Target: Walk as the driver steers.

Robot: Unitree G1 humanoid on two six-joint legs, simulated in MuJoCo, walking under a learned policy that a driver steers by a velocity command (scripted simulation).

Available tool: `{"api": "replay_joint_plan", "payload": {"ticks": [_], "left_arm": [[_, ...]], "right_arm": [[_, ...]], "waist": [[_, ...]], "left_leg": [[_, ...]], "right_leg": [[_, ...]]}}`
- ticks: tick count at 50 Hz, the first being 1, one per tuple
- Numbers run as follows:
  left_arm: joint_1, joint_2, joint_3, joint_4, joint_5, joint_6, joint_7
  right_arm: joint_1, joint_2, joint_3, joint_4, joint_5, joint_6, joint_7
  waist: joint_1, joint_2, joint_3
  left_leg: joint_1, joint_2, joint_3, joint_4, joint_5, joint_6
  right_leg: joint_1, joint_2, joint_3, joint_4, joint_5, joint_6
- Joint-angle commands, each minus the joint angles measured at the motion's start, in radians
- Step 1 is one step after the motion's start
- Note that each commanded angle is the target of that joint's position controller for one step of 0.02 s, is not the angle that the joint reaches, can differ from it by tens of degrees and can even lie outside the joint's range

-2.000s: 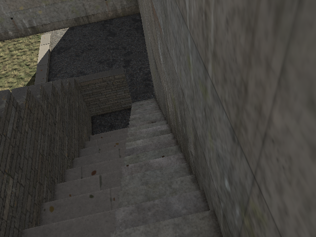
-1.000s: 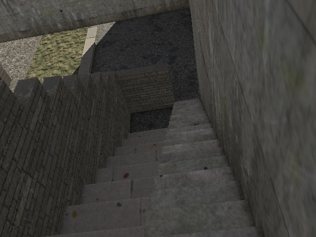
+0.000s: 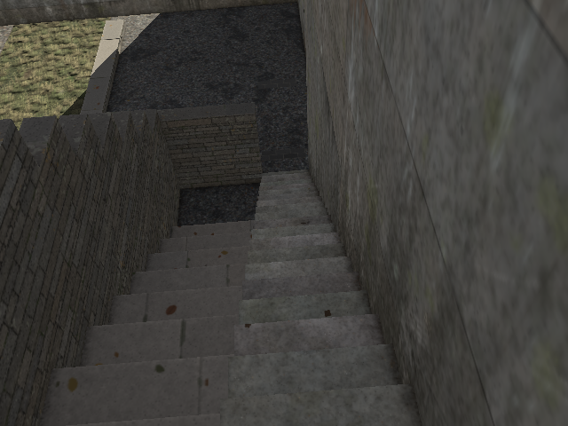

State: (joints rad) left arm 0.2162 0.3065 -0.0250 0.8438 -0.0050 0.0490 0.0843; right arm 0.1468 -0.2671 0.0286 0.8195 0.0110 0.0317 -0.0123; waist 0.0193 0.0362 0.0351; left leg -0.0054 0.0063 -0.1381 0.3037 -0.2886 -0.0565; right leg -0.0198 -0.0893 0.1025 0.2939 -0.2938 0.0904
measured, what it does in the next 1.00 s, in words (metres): shifts its weight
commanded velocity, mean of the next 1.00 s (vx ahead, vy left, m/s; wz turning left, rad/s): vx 0.27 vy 0.17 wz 0.00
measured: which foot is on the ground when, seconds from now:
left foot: down 0.00-1.00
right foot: down 0.00-1.00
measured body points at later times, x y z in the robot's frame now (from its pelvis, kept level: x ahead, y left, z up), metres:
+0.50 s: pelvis -0.04 +0.02 +0.00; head -0.02 +0.02 +0.45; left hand +0.08 +0.31 -0.10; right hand +0.10 -0.22 -0.12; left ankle -0.10 +0.16 -0.74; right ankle -0.08 -0.18 -0.74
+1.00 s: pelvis -0.05 +0.02 +0.00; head -0.05 +0.02 +0.45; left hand +0.02 +0.32 -0.10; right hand +0.10 -0.21 -0.11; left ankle -0.10 +0.16 -0.74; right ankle -0.08 -0.18 -0.74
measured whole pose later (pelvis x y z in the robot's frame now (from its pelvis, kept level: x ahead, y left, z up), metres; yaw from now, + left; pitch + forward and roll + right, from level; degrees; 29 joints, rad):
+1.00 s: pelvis -0.05 +0.02 +0.00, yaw +1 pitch -1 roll +1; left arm 0.30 0.36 -0.05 0.74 0.04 0.05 0.08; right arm 0.13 -0.26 0.09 0.83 0.01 0.01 0.03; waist 0.03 -0.01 0.01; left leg -0.05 -0.03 -0.16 0.27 -0.21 -0.02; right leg -0.03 -0.13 0.09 0.20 -0.18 0.14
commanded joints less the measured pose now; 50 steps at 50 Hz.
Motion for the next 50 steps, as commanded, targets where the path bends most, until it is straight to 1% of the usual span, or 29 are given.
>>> {"api": "replay_joint_plan", "payload": {"ticks": [1, 4, 5, 7, 8, 9, 10, 12, 13, 14, 16, 18, 19, 20, 23, 28, 29, 30, 32, 36, 37, 40, 41, 42, 50], "left_arm": [[0.004, 0.153, 0.037, -0.054, 0.010, 0.000, 0.011], [0.013, 0.162, 0.039, -0.052, 0.011, 0.003, 0.014], [0.013, 0.168, 0.039, -0.052, 0.010, 0.002, 0.015], [0.012, 0.168, 0.038, -0.054, 0.014, -0.001, 0.016], [-0.022, 0.162, 0.027, -0.078, 0.019, 0.001, 0.016], [-0.027, 0.161, 0.025, -0.083, 0.020, 0.002, 0.018], [-0.027, 0.153, 0.018, -0.086, 0.020, 0.004, 0.016], [-0.016, 0.158, 0.015, -0.087, 0.022, 0.006, 0.015], [-0.018, 0.163, 0.008, -0.104, 0.022, -0.001, 0.018], [-0.020, 0.167, 0.007, -0.108, 0.022, -0.004, 0.020], [-0.023, 0.167, 0.002, -0.116, 0.022, -0.009, 0.023], [-0.015, 0.172, -0.001, -0.120, 0.022, -0.010, 0.024], [-0.010, 0.175, 0.000, -0.120, 0.023, -0.011, 0.024], [-0.003, 0.189, 0.006, -0.120, 0.020, -0.009, 0.022], [-0.005, 0.185, 0.005, -0.132, 0.023, -0.006, 0.018], [0.006, 0.194, 0.011, -0.148, 0.027, -0.009, 0.013], [0.035, 0.187, 0.006, -0.139, 0.037, -0.007, 0.011], [0.036, 0.187, 0.005, -0.140, 0.043, -0.005, 0.006], [0.037, 0.190, 0.005, -0.145, 0.042, -0.006, 0.003], [0.054, 0.200, 0.007, -0.146, 0.040, -0.010, 0.003], [0.045, 0.204, 0.008, -0.155, 0.042, -0.012, 0.001], [0.059, 0.200, 0.007, -0.157, 0.041, -0.015, 0.000], [0.071, 0.204, 0.008, -0.156, 0.042, -0.014, -0.001], [0.080, 0.205, 0.009, -0.156, 0.042, -0.013, -0.002], [0.096, 0.204, 0.011, -0.166, 0.042, -0.009, -0.001]], "right_arm": [[0.012, -0.080, -0.012, -0.053, 0.007, -0.018, 0.004], [0.013, -0.081, -0.009, -0.054, 0.007, -0.023, 0.009], [0.013, -0.082, -0.007, -0.055, 0.003, -0.025, 0.012], [0.017, -0.088, -0.007, -0.053, 0.004, -0.025, 0.016], [0.004, -0.101, -0.011, -0.059, 0.013, -0.026, 0.016], [0.001, -0.099, -0.009, -0.057, 0.011, -0.026, 0.018], [0.008, -0.095, -0.007, -0.053, 0.013, -0.025, 0.018], [0.005, -0.091, -0.003, -0.053, 0.010, -0.025, 0.021], [-0.015, -0.099, -0.005, -0.064, 0.006, -0.018, 0.019], [-0.015, -0.100, -0.004, -0.062, 0.005, -0.015, 0.019], [-0.013, -0.110, -0.006, -0.066, 0.011, -0.021, 0.018], [-0.009, -0.109, -0.005, -0.066, 0.009, -0.023, 0.020], [-0.008, -0.109, -0.005, -0.062, 0.010, -0.024, 0.021], [-0.019, -0.104, -0.004, -0.056, 0.024, -0.037, 0.020], [-0.035, -0.097, 0.001, -0.049, 0.018, -0.043, 0.025], [-0.043, -0.097, 0.009, -0.040, 0.015, -0.046, 0.034], [-0.033, -0.087, 0.019, -0.044, 0.003, -0.043, 0.040], [-0.030, -0.095, 0.018, -0.048, 0.001, -0.043, 0.046], [-0.040, -0.097, 0.022, -0.052, 0.001, -0.042, 0.049], [-0.039, -0.098, 0.028, -0.054, 0.002, -0.042, 0.047], [-0.051, -0.105, 0.026, -0.060, 0.004, -0.039, 0.044], [-0.049, -0.103, 0.029, -0.063, 0.003, -0.037, 0.041], [-0.048, -0.094, 0.034, -0.058, 0.003, -0.034, 0.042], [-0.047, -0.094, 0.033, -0.056, 0.004, -0.034, 0.042], [-0.054, -0.095, 0.036, -0.048, 0.004, -0.036, 0.041]], "waist": [[0.002, -0.066, -0.111], [0.006, -0.055, -0.102], [0.006, -0.059, -0.096], [0.006, -0.049, -0.096], [-0.004, -0.037, -0.094], [-0.003, -0.044, -0.094], [0.003, -0.043, -0.094], [0.007, -0.036, -0.088], [0.003, -0.036, -0.087], [0.001, -0.038, -0.086], [0.000, -0.036, -0.085], [-0.001, -0.024, -0.079], [-0.001, -0.015, -0.075], [0.005, -0.025, -0.095], [0.007, -0.016, -0.066], [0.002, -0.014, -0.044], [0.006, -0.031, -0.042], [0.000, -0.032, -0.053], [0.000, -0.021, -0.045], [-0.002, -0.023, -0.033], [-0.001, -0.043, -0.034], [-0.002, -0.030, -0.040], [0.001, -0.023, -0.042], [0.003, -0.020, -0.044], [0.007, -0.027, -0.042]], "left_leg": [[0.043, 0.014, -0.013, 0.003, 0.603, -0.018], [0.046, 0.016, -0.013, -0.011, 0.611, -0.016], [0.052, 0.019, -0.014, -0.015, 0.622, -0.015], [0.058, 0.019, -0.015, -0.019, 0.637, -0.010], [0.057, 0.015, -0.019, -0.023, 0.638, -0.004], [0.056, 0.015, -0.022, -0.027, 0.640, 0.001], [0.054, 0.017, -0.027, -0.028, 0.648, 0.005], [0.050, 0.014, -0.032, -0.036, 0.643, 0.011], [0.045, 0.014, -0.036, -0.048, 0.629, 0.015], [0.042, 0.017, -0.042, -0.055, 0.622, 0.018], [0.041, 0.019, -0.051, -0.070, 0.612, 0.011], [0.034, 0.018, -0.053, -0.079, 0.592, 0.014], [0.021, 0.015, -0.052, -0.080, 0.569, 0.016], [0.029, 0.007, -0.039, -0.075, 0.537, 0.028], [0.001, 0.001, -0.041, -0.079, 0.474, 0.037], [-0.021, -0.005, -0.048, -0.079, 0.419, 0.042], [-0.020, -0.001, -0.047, -0.078, 0.416, 0.039], [-0.013, -0.004, -0.045, -0.076, 0.402, 0.042], [-0.024, -0.006, -0.047, -0.076, 0.373, 0.044], [-0.037, -0.008, -0.051, -0.077, 0.329, 0.043], [-0.027, -0.006, -0.053, -0.070, 0.328, 0.041], [-0.024, -0.008, -0.050, -0.065, 0.332, 0.040], [-0.025, -0.006, -0.049, -0.060, 0.340, 0.045], [-0.027, -0.007, -0.046, -0.059, 0.341, 0.044], [-0.029, -0.007, -0.045, -0.054, 0.358, 0.040]], "right_leg": [[0.080, -0.027, 0.028, 0.007, 0.707, -0.021], [0.071, -0.027, 0.030, -0.005, 0.668, -0.020], [0.063, -0.024, 0.028, -0.007, 0.652, -0.016], [0.055, -0.023, 0.024, -0.015, 0.626, -0.010], [0.047, -0.019, 0.024, -0.022, 0.619, -0.012], [0.046, -0.020, 0.019, -0.026, 0.609, -0.008], [0.049, -0.020, 0.012, -0.025, 0.587, -0.004], [0.045, -0.019, 0.006, -0.033, 0.557, 0.005], [0.048, -0.017, 0.008, -0.055, 0.549, 0.019], [0.053, -0.019, 0.005, -0.060, 0.540, 0.025], [0.061, -0.023, 0.005, -0.069, 0.529, 0.036], [0.065, -0.026, 0.003, -0.079, 0.509, 0.040], [0.071, -0.027, 0.004, -0.084, 0.496, 0.041], [0.075, -0.025, -0.010, -0.075, 0.420, 0.042], [0.039, -0.021, -0.014, -0.081, 0.344, 0.046], [0.007, -0.019, -0.017, -0.080, 0.314, 0.054], [0.005, -0.023, -0.025, -0.079, 0.337, 0.048], [-0.001, -0.019, -0.030, -0.075, 0.325, 0.049], [-0.013, -0.019, -0.030, -0.078, 0.306, 0.049], [-0.029, -0.020, -0.028, -0.085, 0.285, 0.053], [-0.041, -0.011, -0.039, -0.089, 0.283, 0.046], [-0.042, -0.013, -0.035, -0.096, 0.294, 0.045], [-0.039, -0.015, -0.037, -0.095, 0.289, 0.044], [-0.036, -0.014, -0.038, -0.097, 0.288, 0.046], [-0.032, -0.013, -0.034, -0.107, 0.302, 0.045]]}}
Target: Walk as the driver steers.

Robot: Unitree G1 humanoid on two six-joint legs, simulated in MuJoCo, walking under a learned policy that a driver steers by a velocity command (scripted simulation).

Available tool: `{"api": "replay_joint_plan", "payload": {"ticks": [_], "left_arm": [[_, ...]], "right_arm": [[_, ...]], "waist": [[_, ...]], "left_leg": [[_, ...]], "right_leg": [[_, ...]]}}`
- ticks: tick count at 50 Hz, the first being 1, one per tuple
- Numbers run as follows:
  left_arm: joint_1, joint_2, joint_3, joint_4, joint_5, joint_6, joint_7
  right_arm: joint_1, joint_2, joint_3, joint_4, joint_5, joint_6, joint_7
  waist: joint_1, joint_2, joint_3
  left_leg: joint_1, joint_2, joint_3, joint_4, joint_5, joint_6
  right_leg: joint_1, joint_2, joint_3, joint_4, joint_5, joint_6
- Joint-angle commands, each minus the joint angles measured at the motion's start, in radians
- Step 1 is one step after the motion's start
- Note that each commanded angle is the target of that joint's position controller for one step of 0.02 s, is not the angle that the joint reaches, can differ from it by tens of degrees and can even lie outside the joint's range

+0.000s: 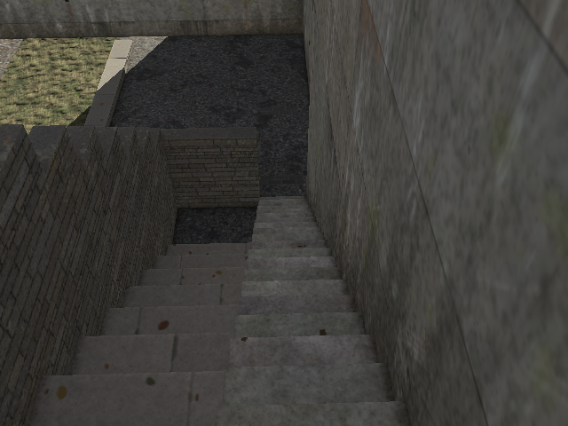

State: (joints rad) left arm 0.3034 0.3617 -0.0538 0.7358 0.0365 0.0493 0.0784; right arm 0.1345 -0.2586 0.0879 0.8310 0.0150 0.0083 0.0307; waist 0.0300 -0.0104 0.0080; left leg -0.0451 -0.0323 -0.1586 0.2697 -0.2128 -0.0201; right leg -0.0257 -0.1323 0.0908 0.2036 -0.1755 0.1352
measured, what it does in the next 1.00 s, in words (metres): stands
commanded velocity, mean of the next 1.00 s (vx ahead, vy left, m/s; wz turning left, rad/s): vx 0.28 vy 0.15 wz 0.00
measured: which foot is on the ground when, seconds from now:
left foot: down 0.00-1.00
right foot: down 0.00-1.00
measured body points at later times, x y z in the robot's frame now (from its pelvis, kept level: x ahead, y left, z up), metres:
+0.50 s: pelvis +0.00 +0.00 +0.00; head +0.01 +0.00 +0.45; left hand +0.08 +0.29 -0.11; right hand +0.15 -0.23 -0.12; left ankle -0.04 +0.14 -0.75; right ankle -0.04 -0.20 -0.75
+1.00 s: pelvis +0.00 +0.00 +0.00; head +0.01 +0.00 +0.45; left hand +0.07 +0.30 -0.10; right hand +0.15 -0.23 -0.12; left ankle -0.04 +0.14 -0.75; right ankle -0.04 -0.20 -0.75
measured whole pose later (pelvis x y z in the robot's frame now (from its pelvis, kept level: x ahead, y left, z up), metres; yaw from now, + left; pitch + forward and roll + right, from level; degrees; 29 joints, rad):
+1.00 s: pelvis +0.00 +0.00 +0.00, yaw +1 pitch +0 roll +1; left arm 0.32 0.37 -0.05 0.71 0.02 0.03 0.07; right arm 0.14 -0.26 0.09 0.82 0.00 0.00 0.02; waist 0.03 -0.02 0.01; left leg -0.04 -0.04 -0.18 0.24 -0.20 -0.02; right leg -0.04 -0.15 0.07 0.23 -0.20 0.14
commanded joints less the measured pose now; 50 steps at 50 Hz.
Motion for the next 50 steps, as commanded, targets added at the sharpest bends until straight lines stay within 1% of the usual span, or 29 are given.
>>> {"api": "replay_joint_plan", "payload": {"ticks": [1, 2, 3, 9, 13, 14, 17, 22, 41, 42, 43, 46, 47, 48, 49, 50], "left_arm": [[0.010, 0.149, 0.039, -0.058, 0.001, -0.009, 0.005], [0.024, 0.156, 0.043, -0.054, -0.002, -0.008, -0.001], [0.025, 0.155, 0.044, -0.054, -0.002, -0.008, -0.002], [0.028, 0.148, 0.045, -0.064, -0.001, -0.009, -0.001], [0.033, 0.147, 0.045, -0.068, -0.001, -0.008, 0.001], [0.021, 0.140, 0.041, -0.075, 0.002, -0.008, 0.006], [0.024, 0.145, 0.040, -0.075, 0.002, -0.006, 0.010], [0.029, 0.147, 0.040, -0.073, 0.001, -0.003, 0.008], [0.037, 0.147, 0.042, -0.070, 0.002, -0.005, 0.009], [0.048, 0.166, 0.049, -0.074, -0.011, -0.008, 0.005], [0.048, 0.168, 0.050, -0.075, -0.014, -0.009, 0.005], [0.051, 0.163, 0.050, -0.077, -0.009, -0.007, 0.005], [-0.027, 0.119, 0.034, -0.102, -0.022, -0.022, -0.001], [-0.010, 0.089, 0.025, -0.103, -0.019, -0.031, -0.004], [0.017, 0.087, 0.023, -0.087, -0.020, -0.036, -0.006], [0.036, 0.100, 0.023, -0.071, -0.024, -0.039, -0.010]], "right_arm": [[-0.043, -0.104, -0.024, -0.059, 0.001, -0.013, -0.003], [-0.044, -0.111, -0.027, -0.054, 0.002, -0.012, -0.003], [-0.039, -0.109, -0.027, -0.054, 0.001, -0.012, -0.004], [-0.047, -0.108, -0.027, -0.055, 0.002, -0.014, -0.003], [-0.048, -0.109, -0.027, -0.052, 0.003, -0.014, -0.002], [-0.047, -0.102, -0.023, -0.056, 0.001, -0.016, -0.001], [-0.051, -0.108, -0.024, -0.052, 0.003, -0.016, -0.001], [-0.045, -0.107, -0.023, -0.045, 0.001, -0.017, -0.001], [-0.048, -0.106, -0.023, -0.043, 0.001, -0.017, -0.001], [-0.018, -0.116, -0.025, -0.033, -0.001, -0.028, -0.002], [-0.019, -0.117, -0.026, -0.029, -0.001, -0.032, -0.002], [-0.021, -0.113, -0.026, -0.031, 0.000, -0.032, -0.002], [-0.099, -0.144, -0.036, -0.093, -0.009, -0.031, -0.006], [-0.141, -0.155, -0.034, -0.115, -0.014, -0.023, -0.009], [-0.140, -0.144, -0.030, -0.121, -0.015, -0.019, -0.013], [-0.109, -0.136, -0.028, -0.109, -0.014, -0.017, -0.015]], "waist": [[-0.003, 0.019, -0.016], [-0.001, 0.021, 0.016], [-0.005, 0.016, 0.013], [-0.002, 0.015, -0.020], [-0.001, 0.017, -0.027], [-0.003, 0.014, -0.058], [0.002, 0.020, -0.045], [0.003, 0.020, -0.023], [0.003, 0.019, -0.024], [0.000, 0.035, -0.027], [0.003, 0.034, -0.020], [0.006, 0.023, -0.019], [-0.010, -0.025, -0.012], [0.010, 0.033, -0.002], [0.017, 0.067, 0.005], [0.016, 0.074, -0.002]], "left_leg": [[0.011, 0.032, -0.025, -0.020, 0.286, 0.003], [-0.004, 0.023, -0.021, -0.012, 0.252, 0.006], [-0.008, 0.023, -0.022, -0.014, 0.241, 0.008], [0.010, 0.026, -0.023, -0.001, 0.294, 0.011], [0.017, 0.027, -0.023, 0.001, 0.322, 0.011], [0.032, 0.037, -0.027, -0.008, 0.363, 0.008], [0.037, 0.039, -0.028, -0.010, 0.390, 0.004], [0.025, 0.037, -0.031, -0.023, 0.371, 0.004], [0.022, 0.035, -0.034, -0.034, 0.341, 0.005], [0.021, 0.031, -0.038, -0.042, 0.336, 0.013], [0.019, 0.031, -0.039, -0.043, 0.338, 0.015], [0.018, 0.031, -0.040, -0.046, 0.335, 0.016], [0.029, 0.050, -0.079, -0.059, 0.198, 0.011], [0.002, 0.077, -0.111, -0.085, 0.091, 0.022], [-0.023, 0.080, -0.116, -0.099, 0.077, 0.027], [-0.012, 0.068, -0.097, -0.087, 0.177, 0.022]], "right_leg": [[-0.025, 0.030, -0.022, -0.018, 0.186, 0.000], [-0.043, 0.035, -0.021, -0.021, 0.163, -0.005], [-0.044, 0.037, -0.024, -0.019, 0.156, -0.007], [-0.026, 0.037, -0.025, -0.014, 0.190, -0.007], [-0.018, 0.036, -0.026, -0.013, 0.202, -0.005], [0.004, 0.030, -0.027, -0.012, 0.230, 0.000], [0.007, 0.025, -0.024, -0.018, 0.241, 0.005], [0.003, 0.023, -0.025, -0.026, 0.229, 0.007], [0.003, 0.020, -0.030, -0.039, 0.210, 0.009], [0.017, 0.018, -0.026, -0.039, 0.223, 0.015], [0.017, 0.017, -0.026, -0.040, 0.229, 0.016], [0.021, 0.018, -0.032, -0.041, 0.228, 0.017], [-0.052, 0.066, -0.106, 0.055, 0.055, 0.011], [-0.098, 0.059, -0.100, 0.054, 0.015, 0.007], [-0.088, 0.045, -0.083, 0.040, 0.036, 0.006], [-0.061, 0.025, -0.059, 0.022, 0.116, 0.007]]}}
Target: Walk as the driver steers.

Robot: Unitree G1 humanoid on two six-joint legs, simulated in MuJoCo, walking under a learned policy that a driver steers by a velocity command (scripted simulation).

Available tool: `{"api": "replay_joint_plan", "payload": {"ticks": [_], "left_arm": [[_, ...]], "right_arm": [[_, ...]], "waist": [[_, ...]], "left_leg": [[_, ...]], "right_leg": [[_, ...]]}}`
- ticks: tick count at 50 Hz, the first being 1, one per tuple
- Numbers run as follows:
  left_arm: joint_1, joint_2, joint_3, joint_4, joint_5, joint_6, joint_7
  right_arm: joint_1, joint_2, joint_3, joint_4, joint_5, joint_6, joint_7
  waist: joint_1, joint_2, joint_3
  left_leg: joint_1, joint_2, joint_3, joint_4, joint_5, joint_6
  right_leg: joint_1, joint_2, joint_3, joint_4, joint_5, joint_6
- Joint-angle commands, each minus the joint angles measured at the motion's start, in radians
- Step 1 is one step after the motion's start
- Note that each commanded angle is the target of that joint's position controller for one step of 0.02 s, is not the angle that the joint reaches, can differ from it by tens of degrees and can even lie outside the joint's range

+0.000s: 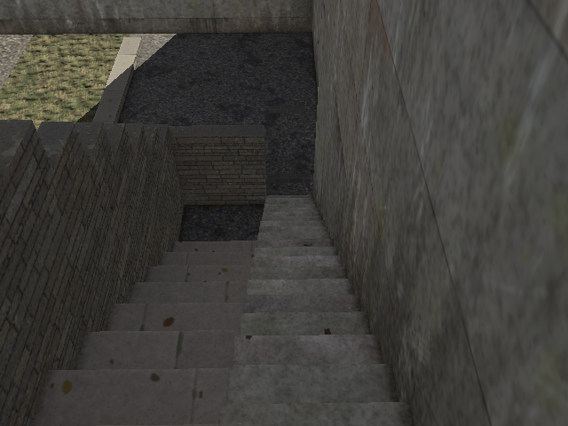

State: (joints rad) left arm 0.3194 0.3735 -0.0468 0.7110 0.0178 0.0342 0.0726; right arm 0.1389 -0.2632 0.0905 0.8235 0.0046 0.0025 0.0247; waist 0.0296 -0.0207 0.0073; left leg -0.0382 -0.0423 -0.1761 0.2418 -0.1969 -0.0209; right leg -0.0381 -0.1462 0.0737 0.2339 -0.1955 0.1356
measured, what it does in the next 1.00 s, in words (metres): stands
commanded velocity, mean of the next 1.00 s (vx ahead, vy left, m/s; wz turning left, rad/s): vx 0.10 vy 0.00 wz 0.00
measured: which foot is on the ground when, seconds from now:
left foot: down 0.00-1.00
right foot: down 0.00-1.00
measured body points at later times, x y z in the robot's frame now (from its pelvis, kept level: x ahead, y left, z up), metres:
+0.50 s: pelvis -0.01 -0.01 +0.00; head +0.00 -0.02 +0.45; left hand +0.01 +0.27 -0.13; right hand +0.07 -0.27 -0.14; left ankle -0.04 +0.15 -0.75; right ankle -0.04 -0.20 -0.75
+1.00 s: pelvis -0.02 +0.00 +0.00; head -0.01 -0.01 +0.45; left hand -0.03 +0.28 -0.14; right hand +0.03 -0.26 -0.14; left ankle -0.04 +0.15 -0.75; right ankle -0.04 -0.20 -0.75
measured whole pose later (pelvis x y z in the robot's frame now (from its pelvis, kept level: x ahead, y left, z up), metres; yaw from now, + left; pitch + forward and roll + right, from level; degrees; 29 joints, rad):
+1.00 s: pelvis -0.02 +0.00 +0.00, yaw -1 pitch +0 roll +1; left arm 0.37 0.30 -0.03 1.01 0.00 0.02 0.06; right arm 0.26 -0.26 0.03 0.95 0.02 0.07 -0.05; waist 0.02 -0.01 0.00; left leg -0.07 -0.03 -0.15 0.23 -0.16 -0.03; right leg -0.07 -0.14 0.10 0.21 -0.15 0.13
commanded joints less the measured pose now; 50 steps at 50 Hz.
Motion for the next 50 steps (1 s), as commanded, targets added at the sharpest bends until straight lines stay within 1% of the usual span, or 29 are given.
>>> {"api": "replay_joint_plan", "payload": {"ticks": [1, 2, 3, 4, 5, 6, 7, 8, 9, 11, 12, 14, 15, 16, 17, 20, 21, 24, 25, 26, 30, 33, 34, 37, 44, 45, 47, 50], "left_arm": [[0.031, 0.119, 0.020, -0.031, -0.009, -0.028, -0.008], [0.036, 0.143, 0.024, -0.023, -0.008, -0.029, -0.012], [0.028, 0.128, 0.017, -0.016, 0.003, -0.026, -0.009], [0.030, 0.124, 0.014, -0.007, 0.007, -0.024, -0.009], [0.031, 0.123, 0.013, 0.002, 0.007, -0.023, -0.011], [0.016, 0.131, 0.019, 0.002, -0.003, -0.023, -0.010], [0.014, 0.136, 0.020, 0.009, -0.004, -0.021, -0.010], [0.013, 0.135, 0.020, 0.019, -0.004, -0.019, -0.009], [0.007, 0.124, 0.019, 0.029, 0.000, -0.018, -0.008], [0.010, 0.118, 0.019, 0.052, 0.001, -0.017, -0.009], [0.028, 0.120, 0.024, 0.073, -0.002, -0.015, -0.014], [0.026, 0.114, 0.026, 0.095, -0.002, -0.014, -0.016], [0.017, 0.101, 0.028, 0.107, -0.002, -0.002, -0.016], [0.022, 0.091, 0.025, 0.116, -0.001, 0.009, -0.018], [0.019, 0.090, 0.026, 0.127, 0.000, 0.015, -0.018], [0.019, 0.087, 0.028, 0.154, -0.001, 0.020, -0.018], [0.034, 0.091, 0.030, 0.169, 0.002, 0.024, -0.022], [0.039, 0.079, 0.030, 0.197, 0.001, 0.027, -0.022], [0.048, 0.086, 0.030, 0.203, 0.000, 0.015, -0.021], [0.051, 0.087, 0.031, 0.212, -0.001, 0.008, -0.021], [0.070, 0.076, 0.031, 0.242, -0.005, -0.007, -0.023], [0.081, 0.072, 0.033, 0.259, -0.009, -0.013, -0.023], [0.090, 0.075, 0.035, 0.266, -0.014, -0.012, -0.023], [0.094, 0.067, 0.035, 0.275, -0.014, -0.014, -0.024], [0.107, 0.063, 0.036, 0.287, -0.016, -0.017, -0.023], [0.111, 0.060, 0.036, 0.289, -0.017, -0.017, -0.020], [0.108, 0.055, 0.036, 0.286, -0.019, -0.016, -0.014], [0.105, 0.043, 0.036, 0.275, -0.019, -0.026, -0.012]], "right_arm": [[-0.062, -0.131, -0.034, -0.082, -0.001, -0.011, -0.011], [-0.033, -0.140, -0.038, -0.076, -0.001, -0.011, -0.013], [-0.049, -0.134, -0.039, -0.080, 0.000, 0.002, -0.014], [-0.042, -0.133, -0.039, -0.079, 0.000, 0.009, -0.017], [-0.036, -0.131, -0.040, -0.075, 0.001, 0.014, -0.020], [-0.039, -0.141, -0.049, -0.064, 0.008, 0.012, -0.026], [-0.039, -0.140, -0.050, -0.059, 0.009, 0.013, -0.028], [-0.038, -0.139, -0.053, -0.052, 0.010, 0.014, -0.031], [-0.021, -0.134, -0.052, -0.046, 0.004, 0.021, -0.032], [-0.009, -0.133, -0.057, -0.037, 0.006, 0.027, -0.036], [-0.009, -0.140, -0.061, -0.032, 0.010, 0.027, -0.037], [0.004, -0.137, -0.064, -0.024, 0.011, 0.029, -0.039], [0.015, -0.130, -0.063, -0.015, 0.006, 0.026, -0.035], [0.010, -0.127, -0.063, -0.013, 0.003, 0.027, -0.033], [0.015, -0.124, -0.064, -0.010, 0.003, 0.027, -0.031], [0.033, -0.128, -0.068, 0.005, 0.004, 0.026, -0.031], [0.047, -0.128, -0.066, 0.011, -0.002, 0.030, -0.031], [0.073, -0.124, -0.066, 0.027, 0.001, 0.034, -0.036], [0.070, -0.133, -0.071, 0.025, 0.004, 0.037, -0.042], [0.078, -0.133, -0.071, 0.028, 0.004, 0.040, -0.047], [0.109, -0.125, -0.072, 0.044, 0.004, 0.051, -0.058], [0.123, -0.119, -0.073, 0.054, 0.006, 0.056, -0.061], [0.121, -0.124, -0.078, 0.059, 0.010, 0.053, -0.065], [0.126, -0.119, -0.080, 0.071, 0.010, 0.054, -0.068], [0.139, -0.115, -0.084, 0.092, 0.011, 0.056, -0.072], [0.139, -0.115, -0.083, 0.093, 0.010, 0.056, -0.074], [0.126, -0.116, -0.084, 0.089, 0.009, 0.055, -0.077], [0.106, -0.119, -0.085, 0.079, 0.014, 0.054, -0.082]], "waist": [[0.004, 0.060, -0.018], [-0.006, 0.037, -0.032], [-0.002, 0.015, -0.038], [-0.005, 0.015, -0.051], [-0.005, 0.015, -0.051], [-0.006, 0.033, -0.050], [-0.005, 0.028, -0.039], [-0.004, 0.026, -0.033], [-0.004, 0.025, -0.015], [-0.001, 0.017, -0.023], [0.002, 0.023, 0.005], [-0.001, 0.015, -0.004], [0.004, 0.011, -0.010], [0.008, 0.024, -0.016], [0.007, 0.016, -0.012], [0.008, 0.004, -0.007], [0.010, 0.005, -0.011], [0.007, 0.002, 0.012], [0.003, 0.012, 0.015], [0.002, 0.010, 0.014], [-0.005, 0.012, 0.018], [-0.008, 0.022, 0.030], [-0.008, 0.020, 0.024], [-0.008, 0.024, 0.046], [-0.009, 0.029, 0.049], [-0.011, 0.026, 0.036], [-0.013, 0.029, 0.051], [-0.009, 0.047, 0.072]], "left_leg": [[0.025, 0.062, -0.048, -0.028, 0.339, 0.014], [0.065, 0.060, -0.037, -0.011, 0.446, 0.005], [0.084, 0.066, -0.028, 0.006, 0.509, -0.005], [0.096, 0.068, -0.024, 0.008, 0.520, -0.010], [0.098, 0.069, -0.022, 0.006, 0.515, -0.014], [0.093, 0.066, -0.019, -0.002, 0.504, -0.017], [0.087, 0.067, -0.019, -0.008, 0.492, -0.020], [0.082, 0.068, -0.017, -0.013, 0.482, -0.023], [0.061, 0.072, -0.021, -0.016, 0.482, -0.033], [0.057, 0.071, -0.017, -0.022, 0.460, -0.039], [0.036, 0.061, -0.014, -0.018, 0.412, -0.035], [0.024, 0.060, -0.012, -0.025, 0.372, -0.036], [0.027, 0.057, -0.011, -0.026, 0.359, -0.037], [0.025, 0.048, 0.005, -0.025, 0.336, -0.038], [0.013, 0.046, 0.005, -0.027, 0.320, -0.039], [-0.004, 0.046, 0.007, -0.030, 0.293, -0.040], [-0.013, 0.045, 0.016, -0.027, 0.265, -0.040], [-0.039, 0.041, 0.018, -0.032, 0.237, -0.037], [-0.044, 0.040, 0.017, -0.033, 0.260, -0.035], [-0.041, 0.041, 0.014, -0.033, 0.271, -0.033], [-0.033, 0.036, 0.018, -0.038, 0.260, -0.028], [-0.042, 0.031, 0.020, -0.043, 0.233, -0.026], [-0.035, 0.027, 0.025, -0.049, 0.215, -0.019], [-0.042, 0.024, 0.025, -0.054, 0.207, -0.014], [-0.041, 0.020, 0.028, -0.057, 0.214, -0.008], [-0.036, 0.014, 0.032, -0.063, 0.151, -0.008], [-0.057, 0.003, 0.032, -0.078, 0.009, -0.008], [-0.089, 0.005, 0.015, -0.090, -0.070, 0.006]], "right_leg": [[-0.025, 0.025, -0.021, -0.021, 0.244, 0.009], [-0.017, 0.028, -0.020, -0.019, 0.294, 0.008], [-0.020, 0.027, -0.023, -0.021, 0.312, 0.003], [-0.010, 0.028, -0.021, -0.027, 0.319, 0.002], [-0.003, 0.030, -0.019, -0.036, 0.322, 0.001], [0.006, 0.031, -0.011, -0.047, 0.307, 0.011], [0.009, 0.032, -0.010, -0.056, 0.303, 0.012], [0.012, 0.034, -0.009, -0.064, 0.303, 0.011], [0.015, 0.034, -0.005, -0.065, 0.347, 0.011], [0.033, 0.036, -0.004, -0.070, 0.364, 0.005], [0.022, 0.042, -0.001, -0.077, 0.334, -0.002], [0.031, 0.046, -0.003, -0.085, 0.308, -0.008], [0.035, 0.047, -0.008, -0.087, 0.297, -0.017], [0.038, 0.052, -0.010, -0.093, 0.267, -0.016], [0.039, 0.055, -0.011, -0.094, 0.250, -0.018], [0.038, 0.056, -0.011, -0.096, 0.229, -0.022], [0.041, 0.057, -0.011, -0.096, 0.207, -0.025], [0.026, 0.061, -0.013, -0.097, 0.181, -0.028], [0.022, 0.063, -0.010, -0.098, 0.189, -0.019], [0.021, 0.063, -0.012, -0.098, 0.193, -0.015], [-0.002, 0.068, -0.020, -0.098, 0.161, -0.009], [-0.021, 0.069, -0.023, -0.096, 0.131, -0.005], [-0.021, 0.070, -0.027, -0.100, 0.091, -0.008], [-0.044, 0.072, -0.029, -0.099, 0.073, -0.007], [-0.058, 0.072, -0.033, -0.090, 0.078, -0.003], [-0.059, 0.078, -0.038, -0.089, 0.037, -0.005], [-0.080, 0.091, -0.050, -0.081, -0.043, -0.013], [-0.104, 0.105, -0.064, -0.047, -0.094, -0.023]]}}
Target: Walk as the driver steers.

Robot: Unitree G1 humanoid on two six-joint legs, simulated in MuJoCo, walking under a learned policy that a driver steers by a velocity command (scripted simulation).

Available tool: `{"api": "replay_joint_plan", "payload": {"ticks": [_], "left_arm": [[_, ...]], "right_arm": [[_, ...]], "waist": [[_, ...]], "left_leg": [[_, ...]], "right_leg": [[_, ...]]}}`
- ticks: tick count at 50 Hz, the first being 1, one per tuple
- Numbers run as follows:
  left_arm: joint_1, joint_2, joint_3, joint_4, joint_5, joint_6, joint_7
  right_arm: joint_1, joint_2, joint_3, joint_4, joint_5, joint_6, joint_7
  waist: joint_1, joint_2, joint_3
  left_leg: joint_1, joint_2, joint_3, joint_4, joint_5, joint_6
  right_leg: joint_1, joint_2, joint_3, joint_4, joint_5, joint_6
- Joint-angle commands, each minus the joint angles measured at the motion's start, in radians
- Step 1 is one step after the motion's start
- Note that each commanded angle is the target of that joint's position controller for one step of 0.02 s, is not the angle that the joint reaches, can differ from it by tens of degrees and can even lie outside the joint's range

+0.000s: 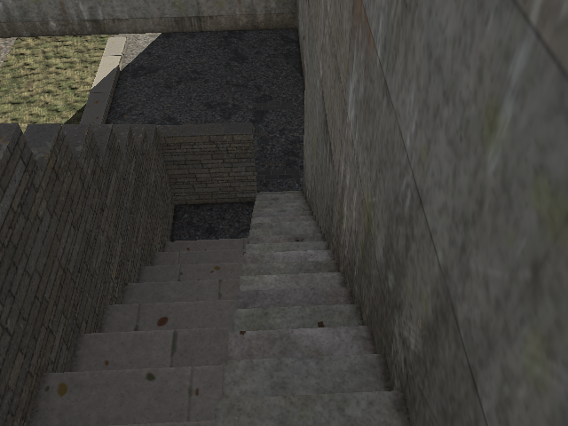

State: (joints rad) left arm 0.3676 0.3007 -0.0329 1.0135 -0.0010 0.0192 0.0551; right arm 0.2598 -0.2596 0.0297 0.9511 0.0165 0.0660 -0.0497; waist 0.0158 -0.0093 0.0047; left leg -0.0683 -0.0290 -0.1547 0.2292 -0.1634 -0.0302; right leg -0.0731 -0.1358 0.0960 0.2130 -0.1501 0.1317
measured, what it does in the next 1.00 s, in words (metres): stands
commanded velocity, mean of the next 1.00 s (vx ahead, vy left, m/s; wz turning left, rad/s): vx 0.43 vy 0.00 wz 0.00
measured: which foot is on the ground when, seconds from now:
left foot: down 0.00-1.00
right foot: down 0.00-1.00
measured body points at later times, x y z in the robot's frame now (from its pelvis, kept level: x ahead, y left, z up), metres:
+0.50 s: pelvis +0.04 -0.02 +0.00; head +0.06 -0.04 +0.45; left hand +0.10 +0.26 -0.12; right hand +0.17 -0.26 -0.14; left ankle -0.02 +0.15 -0.75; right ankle -0.02 -0.20 -0.75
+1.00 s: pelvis +0.02 -0.01 +0.00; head +0.02 -0.02 +0.45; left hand +0.11 +0.27 -0.12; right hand +0.17 -0.24 -0.12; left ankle -0.02 +0.15 -0.75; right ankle -0.02 -0.20 -0.75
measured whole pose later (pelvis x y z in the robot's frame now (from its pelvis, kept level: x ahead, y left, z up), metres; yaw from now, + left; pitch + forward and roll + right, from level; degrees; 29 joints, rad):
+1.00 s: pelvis +0.02 -0.01 +0.00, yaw +1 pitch -2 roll +1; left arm 0.19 0.30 -0.06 0.88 0.02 0.02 0.07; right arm 0.14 -0.25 0.06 0.78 0.01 0.02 -0.01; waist 0.03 0.00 0.04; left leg 0.00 -0.01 -0.17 0.21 -0.18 -0.05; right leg -0.02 -0.12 0.08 0.23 -0.19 0.12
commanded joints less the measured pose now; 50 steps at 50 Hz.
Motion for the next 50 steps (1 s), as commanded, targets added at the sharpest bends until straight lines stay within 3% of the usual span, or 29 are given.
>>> {"api": "replay_joint_plan", "payload": {"ticks": [1, 5, 6, 8, 10, 11, 13, 14, 16, 21, 22, 25, 38, 44, 45, 46, 50], "left_arm": [[0.057, 0.113, 0.023, -0.030, -0.003, -0.018, 0.005], [0.043, 0.107, 0.024, -0.054, -0.013, -0.045, -0.002], [0.025, 0.105, 0.024, -0.068, -0.019, -0.053, 0.000], [0.008, 0.117, 0.023, -0.084, -0.012, -0.057, 0.009], [0.006, 0.125, 0.022, -0.097, -0.018, -0.058, 0.010], [-0.022, 0.112, 0.016, -0.102, -0.016, -0.045, 0.011], [-0.041, 0.105, 0.010, -0.117, -0.012, -0.028, 0.016], [0.003, 0.122, 0.018, -0.096, -0.013, -0.022, 0.021], [-0.013, 0.136, 0.022, -0.101, -0.015, -0.016, 0.028], [-0.060, 0.142, 0.033, -0.095, -0.019, -0.034, 0.018], [-0.068, 0.137, 0.035, -0.101, -0.025, -0.038, 0.021], [-0.092, 0.136, 0.038, -0.103, -0.022, -0.042, 0.023], [-0.133, 0.141, 0.032, -0.118, -0.005, -0.036, 0.020], [-0.141, 0.143, 0.021, -0.146, 0.009, -0.007, 0.029], [-0.186, 0.135, 0.009, -0.170, 0.015, -0.006, 0.024], [-0.187, 0.130, 0.006, -0.175, 0.022, -0.004, 0.020], [-0.195, 0.125, -0.006, -0.192, 0.022, -0.003, 0.013]], "right_arm": [[-0.019, -0.121, -0.024, -0.053, 0.003, -0.009, -0.011], [-0.034, -0.108, -0.024, -0.076, 0.012, -0.010, -0.020], [-0.042, -0.104, -0.025, -0.087, 0.020, -0.016, -0.021], [-0.025, -0.095, -0.020, -0.098, 0.015, -0.017, -0.018], [-0.026, -0.092, -0.017, -0.114, 0.016, -0.017, -0.015], [-0.005, -0.084, -0.013, -0.110, 0.009, -0.021, -0.007], [-0.032, -0.081, -0.008, -0.127, 0.013, -0.032, 0.006], [-0.023, -0.068, -0.001, -0.127, 0.004, -0.030, 0.014], [-0.038, -0.072, 0.002, -0.135, 0.009, -0.040, 0.018], [-0.059, -0.083, 0.002, -0.172, -0.003, -0.025, -0.002], [-0.061, -0.079, 0.003, -0.180, -0.009, -0.023, -0.002], [-0.076, -0.079, 0.001, -0.199, -0.009, -0.021, -0.002], [-0.120, -0.090, 0.004, -0.236, -0.008, -0.028, 0.012], [-0.130, -0.089, 0.011, -0.228, -0.005, -0.054, 0.035], [-0.149, -0.100, 0.007, -0.229, 0.001, -0.060, 0.033], [-0.144, -0.104, 0.006, -0.232, -0.004, -0.060, 0.034], [-0.169, -0.106, 0.008, -0.239, -0.011, -0.052, 0.035]], "waist": [[0.004, 0.040, 0.074], [-0.003, 0.038, 0.079], [-0.007, 0.030, 0.087], [-0.014, 0.007, 0.061], [-0.012, 0.005, 0.013], [-0.015, -0.003, -0.018], [-0.001, 0.035, -0.010], [0.008, 0.008, -0.008], [0.015, 0.006, 0.012], [0.003, -0.011, -0.013], [0.007, -0.013, -0.022], [0.003, -0.018, -0.030], [0.004, 0.004, -0.043], [0.015, 0.014, -0.016], [0.013, 0.031, -0.014], [0.009, 0.020, -0.037], [0.011, 0.004, -0.014]], "left_leg": [[-0.058, -0.009, -0.007, -0.070, -0.114, 0.022], [-0.057, -0.019, 0.003, -0.020, -0.128, 0.041], [-0.052, -0.018, -0.003, -0.005, -0.078, 0.041], [-0.026, -0.005, -0.011, 0.038, 0.164, 0.023], [0.020, -0.005, 0.000, 0.071, 0.262, 0.016], [0.053, 0.006, -0.004, 0.059, 0.309, 0.012], [0.053, 0.006, -0.002, 0.062, 0.367, 0.004], [0.051, 0.014, -0.010, 0.048, 0.366, -0.004], [0.043, 0.019, -0.015, 0.037, 0.400, -0.019], [0.109, 0.043, -0.030, 0.019, 0.449, -0.040], [0.127, 0.048, -0.038, 0.020, 0.459, -0.042], [0.147, 0.057, -0.037, 0.011, 0.490, -0.052], [0.157, 0.063, -0.036, -0.017, 0.513, -0.064], [0.086, 0.041, -0.026, -0.026, 0.384, -0.061], [0.080, 0.033, -0.023, -0.015, 0.398, -0.058], [0.092, 0.033, -0.022, -0.012, 0.370, -0.054], [0.067, 0.027, -0.026, -0.013, 0.267, -0.049]], "right_leg": [[-0.076, 0.098, -0.091, -0.010, -0.154, -0.023], [-0.104, 0.109, -0.098, 0.044, -0.168, -0.051], [-0.108, 0.105, -0.095, 0.056, -0.121, -0.057], [-0.080, 0.087, -0.074, 0.085, 0.097, -0.052], [-0.050, 0.085, -0.070, 0.102, 0.172, -0.054], [-0.035, 0.084, -0.074, 0.113, 0.184, -0.055], [-0.017, 0.076, -0.055, 0.116, 0.215, -0.049], [0.008, 0.065, -0.049, 0.101, 0.216, -0.042], [0.039, 0.061, -0.031, 0.091, 0.269, -0.046], [0.078, 0.040, -0.011, 0.056, 0.400, -0.052], [0.080, 0.035, -0.007, 0.042, 0.409, -0.052], [0.091, 0.030, -0.005, 0.033, 0.438, -0.048], [0.103, 0.023, -0.012, 0.014, 0.394, -0.025], [0.093, 0.036, -0.021, 0.005, 0.274, -0.008], [0.078, 0.045, -0.022, 0.016, 0.285, -0.010], [0.073, 0.046, -0.031, 0.019, 0.257, -0.006], [0.027, 0.059, -0.050, 0.008, 0.169, -0.005]]}}
Keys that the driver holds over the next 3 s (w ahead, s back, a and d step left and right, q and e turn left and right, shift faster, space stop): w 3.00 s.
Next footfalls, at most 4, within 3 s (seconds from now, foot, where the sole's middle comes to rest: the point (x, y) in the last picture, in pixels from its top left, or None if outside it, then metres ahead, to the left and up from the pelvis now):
none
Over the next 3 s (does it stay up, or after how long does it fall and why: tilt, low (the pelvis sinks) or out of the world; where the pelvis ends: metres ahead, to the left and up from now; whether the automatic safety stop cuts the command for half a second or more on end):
stays up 0.01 -0.01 0.00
